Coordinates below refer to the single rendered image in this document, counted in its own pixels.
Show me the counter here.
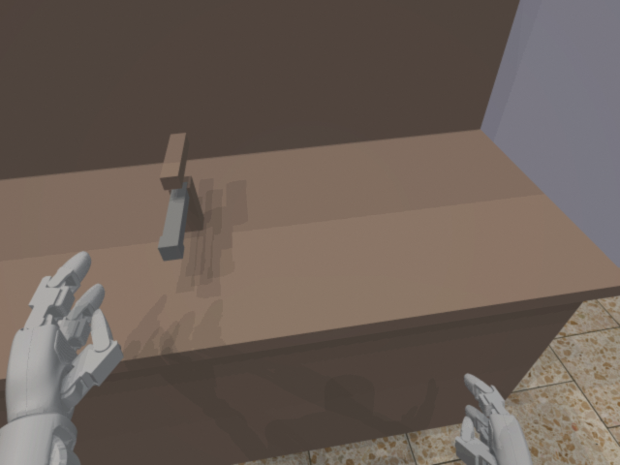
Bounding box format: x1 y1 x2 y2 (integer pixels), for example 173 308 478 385
0 0 620 465

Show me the robot left hand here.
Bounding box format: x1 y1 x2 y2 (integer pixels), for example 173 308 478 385
6 251 124 423

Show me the robot right hand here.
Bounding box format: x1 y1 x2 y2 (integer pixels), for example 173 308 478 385
455 374 533 465

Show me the robot left forearm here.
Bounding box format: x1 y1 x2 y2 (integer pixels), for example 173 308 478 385
0 412 80 465

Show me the tap lever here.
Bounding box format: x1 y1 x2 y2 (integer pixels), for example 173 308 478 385
158 182 190 261

